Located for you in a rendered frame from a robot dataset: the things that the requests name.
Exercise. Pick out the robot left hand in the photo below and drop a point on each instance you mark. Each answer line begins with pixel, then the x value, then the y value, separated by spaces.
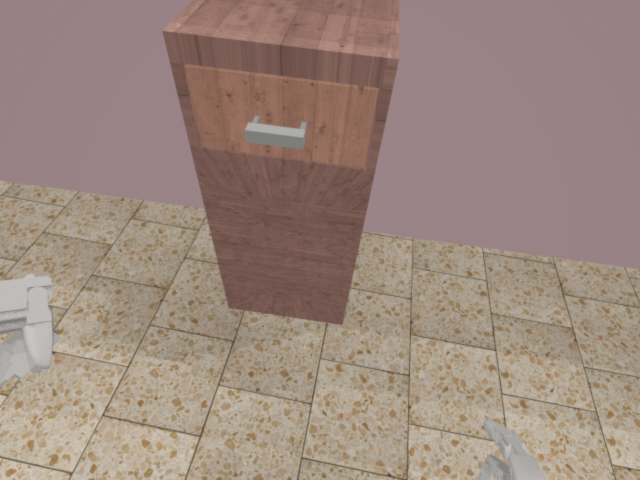
pixel 24 311

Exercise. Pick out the cabinet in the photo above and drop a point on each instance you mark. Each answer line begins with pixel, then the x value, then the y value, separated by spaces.
pixel 286 232

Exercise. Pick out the drawer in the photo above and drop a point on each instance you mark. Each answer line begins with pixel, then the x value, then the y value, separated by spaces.
pixel 339 116

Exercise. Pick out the robot right hand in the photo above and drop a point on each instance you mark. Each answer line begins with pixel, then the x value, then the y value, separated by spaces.
pixel 521 466

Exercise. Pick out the handle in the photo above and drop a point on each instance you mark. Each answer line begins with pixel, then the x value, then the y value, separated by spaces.
pixel 275 135

